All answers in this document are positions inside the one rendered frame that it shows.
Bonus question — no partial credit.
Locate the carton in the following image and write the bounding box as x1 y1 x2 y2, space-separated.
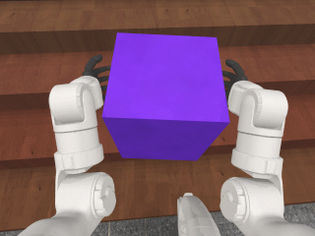
101 32 230 161

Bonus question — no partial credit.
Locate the robot right thigh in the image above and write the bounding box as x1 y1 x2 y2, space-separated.
177 196 221 236

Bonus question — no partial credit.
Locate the robot right forearm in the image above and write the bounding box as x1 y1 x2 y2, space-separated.
227 81 288 212

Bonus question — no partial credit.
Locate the right robot hand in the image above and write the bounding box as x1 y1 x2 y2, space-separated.
221 59 248 106

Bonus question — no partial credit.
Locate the left robot hand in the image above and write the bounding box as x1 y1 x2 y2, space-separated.
82 54 111 100

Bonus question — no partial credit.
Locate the robot left upper arm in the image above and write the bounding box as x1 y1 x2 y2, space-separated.
18 172 116 236

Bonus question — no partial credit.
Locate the robot right upper arm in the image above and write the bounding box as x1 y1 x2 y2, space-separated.
220 177 315 236

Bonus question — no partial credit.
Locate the robot left forearm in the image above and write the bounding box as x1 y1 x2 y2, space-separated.
48 76 104 208

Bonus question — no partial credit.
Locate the robot right shin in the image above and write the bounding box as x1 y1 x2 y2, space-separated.
177 193 193 236

